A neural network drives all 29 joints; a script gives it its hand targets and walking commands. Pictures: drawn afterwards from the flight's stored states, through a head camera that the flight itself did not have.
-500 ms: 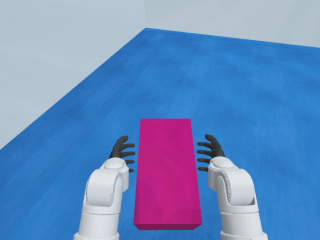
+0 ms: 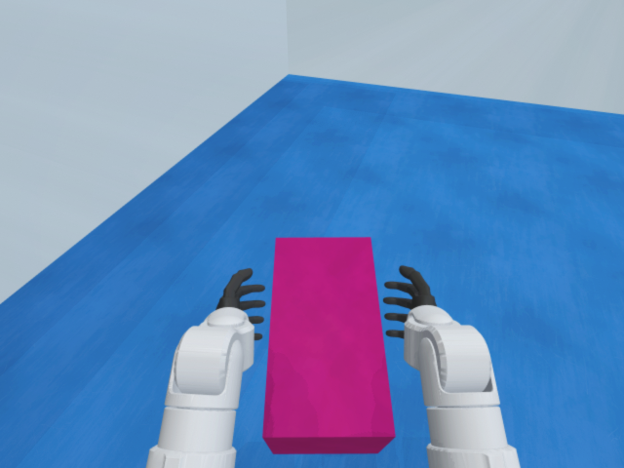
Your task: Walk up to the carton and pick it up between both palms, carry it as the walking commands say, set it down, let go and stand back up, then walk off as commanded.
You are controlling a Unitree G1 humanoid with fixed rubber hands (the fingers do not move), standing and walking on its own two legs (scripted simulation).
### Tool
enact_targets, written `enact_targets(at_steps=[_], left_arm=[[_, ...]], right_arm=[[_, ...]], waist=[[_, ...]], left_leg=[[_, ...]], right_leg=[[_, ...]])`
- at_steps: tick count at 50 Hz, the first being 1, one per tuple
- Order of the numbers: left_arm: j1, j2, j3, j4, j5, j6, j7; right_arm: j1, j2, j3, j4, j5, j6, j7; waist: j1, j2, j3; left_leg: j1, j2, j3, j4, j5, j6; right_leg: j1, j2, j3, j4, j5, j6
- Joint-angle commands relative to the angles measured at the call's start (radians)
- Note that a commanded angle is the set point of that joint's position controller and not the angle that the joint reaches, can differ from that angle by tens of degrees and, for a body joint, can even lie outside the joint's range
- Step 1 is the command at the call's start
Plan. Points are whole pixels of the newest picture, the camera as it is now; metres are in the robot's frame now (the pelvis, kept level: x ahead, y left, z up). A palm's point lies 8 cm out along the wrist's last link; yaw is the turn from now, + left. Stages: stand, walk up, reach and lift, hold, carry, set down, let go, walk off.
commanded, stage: carry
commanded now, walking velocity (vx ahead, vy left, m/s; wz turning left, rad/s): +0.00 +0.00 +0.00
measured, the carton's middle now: (324, 340) +0.33 +0.00 +0.00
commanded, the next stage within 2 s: hold in 0.58 s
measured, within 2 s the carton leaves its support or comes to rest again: neither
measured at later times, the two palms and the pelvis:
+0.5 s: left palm (226, 339) +0.27 +0.12 +0.09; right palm (423, 336) +0.27 -0.12 +0.09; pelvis -0.02 +0.00 +0.00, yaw +0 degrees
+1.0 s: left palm (236, 359) +0.26 +0.11 +0.06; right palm (424, 365) +0.26 -0.12 +0.05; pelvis -0.06 +0.00 -0.01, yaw -1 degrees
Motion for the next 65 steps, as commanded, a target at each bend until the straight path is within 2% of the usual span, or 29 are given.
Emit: enact_targets(at_steps=[1, 29, 30, 31, 32, 33, 34, 35, 36, 37, 38, 39, 41, 42, 43, 45, 46, 48, 51, 55, 60, 65], left_arm=[[-0.339, -1.011, -0.375, -0.150, -0.258, -0.054, -0.182], [-0.308, -1.030, -0.416, -0.203, -0.273, -0.060, -0.196], [-0.104, -0.679, -0.065, 0.147, 0.075, -0.170, -0.209], [-0.161, -0.508, -0.001, 0.485, 0.042, -0.269, -0.220], [-0.175, -0.565, -0.109, 0.305, -0.020, -0.368, -0.228], [-0.189, -0.674, -0.214, 0.222, -0.066, -0.415, -0.245], [-0.228, -0.810, -0.319, 0.149, -0.104, -0.445, -0.269], [-0.303, -0.883, -0.391, 0.072, -0.134, -0.474, -0.283], [-0.395, -0.951, -0.465, 0.009, -0.167, -0.498, -0.303], [-0.459, -0.979, -0.512, -0.028, -0.184, -0.509, -0.313], [-0.494, -0.988, -0.526, -0.022, -0.179, -0.513, -0.328], [-0.507, -0.993, -0.509, -0.010, -0.167, -0.511, -0.338], [-0.491, -1.030, -0.482, 0.072, -0.149, -0.503, -0.352], [-0.559, -1.123, -0.525, 0.071, -0.145, -0.520, -0.365], [-0.578, -1.136, -0.478, 0.168, -0.117, -0.511, -0.376], [-0.616, -1.129, -0.339, 0.354, -0.059, -0.498, -0.396], [-0.645, -1.127, -0.273, 0.430, -0.038, -0.496, -0.403], [-0.702, -1.118, -0.148, 0.561, 0.001, -0.494, -0.412], [-0.744, -1.085, 0.023, 0.750, 0.077, -0.495, -0.404], [-0.832, -1.048, 0.133, 0.848, 0.130, -0.523, -0.385], [-0.914, -0.984, 0.167, 0.857, 0.153, -0.589, -0.370], [-0.887, -0.954, 0.170, 0.869, 0.177, -0.670, -0.360]], right_arm=[[-0.311, 1.014, 0.381, -0.128, 0.258, -0.039, 0.183], [-0.282, 1.032, 0.414, -0.174, 0.273, -0.045, 0.198], [-0.088, 0.681, 0.064, 0.177, -0.078, -0.163, 0.216], [-0.161, 0.469, -0.022, 0.527, -0.086, -0.259, 0.219], [-0.199, 0.508, 0.086, 0.364, -0.040, -0.361, 0.237], [-0.226, 0.606, 0.200, 0.286, 0.019, -0.417, 0.258], [-0.258, 0.735, 0.309, 0.225, 0.062, -0.451, 0.284], [-0.337, 0.811, 0.403, 0.110, 0.118, -0.480, 0.304], [-0.393, 0.887, 0.461, 0.042, 0.153, -0.499, 0.317], [-0.433, 0.928, 0.491, 0.010, 0.165, -0.510, 0.323], [-0.447, 0.966, 0.486, 0.039, 0.159, -0.516, 0.323], [-0.470, 0.995, 0.497, 0.072, 0.167, -0.522, 0.330], [-0.491, 1.032, 0.497, 0.142, 0.163, -0.523, 0.348], [-0.463, 1.091, 0.513, 0.148, 0.145, -0.528, 0.374], [-0.503, 1.104, 0.468, 0.226, 0.118, -0.519, 0.387], [-0.555, 1.110, 0.345, 0.401, 0.061, -0.511, 0.408], [-0.591, 1.114, 0.290, 0.473, 0.042, -0.514, 0.417], [-0.678, 1.113, 0.186, 0.591, 0.004, -0.524, 0.434], [-0.791, 1.054, 0.030, 0.753, -0.067, -0.542, 0.440], [-0.919, 0.983, -0.098, 0.871, -0.122, -0.575, 0.426], [-0.960, 0.976, -0.151, 0.937, -0.139, -0.635, 0.388], [-0.925, 0.965, -0.152, 0.941, -0.142, -0.702, 0.357]], waist=[[-0.001, -0.007, -0.209], [0.000, 0.001, -0.237], [0.055, 0.035, 0.397], [0.030, 0.042, 0.305], [0.030, 0.028, 0.150], [0.028, 0.019, 0.018], [0.010, -0.013, -0.135], [0.014, -0.035, -0.300], [-0.004, -0.041, -0.389], [-0.022, -0.041, -0.428], [-0.031, -0.074, -0.434], [-0.011, -0.036, -0.391], [0.013, 0.032, -0.324], [-0.032, 0.074, -0.343], [-0.019, 0.053, -0.279], [-0.013, 0.012, -0.117], [-0.008, 0.002, -0.062], [0.011, -0.004, -0.020], [0.027, 0.011, 0.045], [0.031, 0.021, 0.112], [0.026, -0.027, 0.071], [0.038, -0.013, -0.004]], left_leg=[[0.112, 0.139, -0.150, -0.086, 0.132, 0.018], [0.119, 0.141, -0.153, -0.083, 0.172, 0.018], [0.228, -0.055, -0.269, -0.183, 0.059, -0.003], [0.241, -0.062, -0.285, -0.172, 0.053, 0.000], [0.326, -0.056, -0.279, -0.148, 0.167, -0.006], [0.371, -0.059, -0.289, -0.122, 0.306, -0.010], [0.419, -0.054, -0.311, -0.089, 0.499, -0.015], [0.469, -0.054, -0.321, -0.059, 0.634, -0.028], [0.501, -0.060, -0.328, -0.039, 0.712, -0.035], [0.528, -0.067, -0.335, -0.025, 0.727, -0.039], [0.528, -0.085, -0.335, -0.023, 0.610, -0.032], [0.496, -0.094, -0.335, -0.026, 0.525, -0.028], [0.426, -0.093, -0.338, -0.040, 0.425, -0.029], [0.474, -0.091, -0.360, 0.004, 0.350, -0.025], [0.447, -0.086, -0.363, -0.005, 0.241, -0.021], [0.414, -0.087, -0.370, -0.026, 0.005, -0.021], [0.409, -0.087, -0.376, -0.034, -0.084, -0.023], [0.386, -0.087, -0.378, -0.048, -0.176, -0.021], [0.313, -0.070, -0.386, -0.076, -0.258, -0.018], [0.240, -0.058, -0.372, -0.082, -0.314, -0.015], [0.273, -0.081, -0.321, -0.009, -0.217, -0.010], [0.190, -0.089, -0.304, 0.034, -0.159, 0.001]], right_leg=[[0.014, -0.115, 0.116, -0.098, 0.095, -0.024], [0.019, -0.105, 0.119, -0.084, 0.124, -0.033], [-0.001, 0.117, 0.238, -0.241, -0.028, -0.050], [0.018, 0.114, 0.249, -0.231, -0.010, -0.049], [0.054, 0.122, 0.255, -0.199, 0.084, -0.052], [0.080, 0.122, 0.269, -0.187, 0.203, -0.048], [0.120, 0.128, 0.284, -0.174, 0.363, -0.040], [0.168, 0.140, 0.287, -0.144, 0.449, -0.025], [0.177, 0.144, 0.294, -0.128, 0.512, -0.016], [0.156, 0.148, 0.293, -0.118, 0.519, -0.012], [0.129, 0.137, 0.295, -0.123, 0.454, -0.023], [0.103, 0.131, 0.298, -0.116, 0.407, -0.038], [0.109, 0.135, 0.294, -0.112, 0.311, -0.045], [0.089, 0.141, 0.292, -0.072, 0.318, -0.042], [0.049, 0.135, 0.289, -0.079, 0.209, -0.042], [-0.042, 0.116, 0.292, -0.102, -0.022, -0.053], [-0.077, 0.105, 0.296, -0.107, -0.098, -0.059], [-0.089, 0.101, 0.290, -0.104, -0.164, -0.059], [-0.065, 0.120, 0.267, -0.077, -0.186, -0.050], [-0.048, 0.122, 0.264, -0.061, -0.204, -0.044], [-0.106, 0.091, 0.300, -0.088, -0.228, -0.052], [-0.099, 0.101, 0.315, -0.054, -0.165, -0.044]])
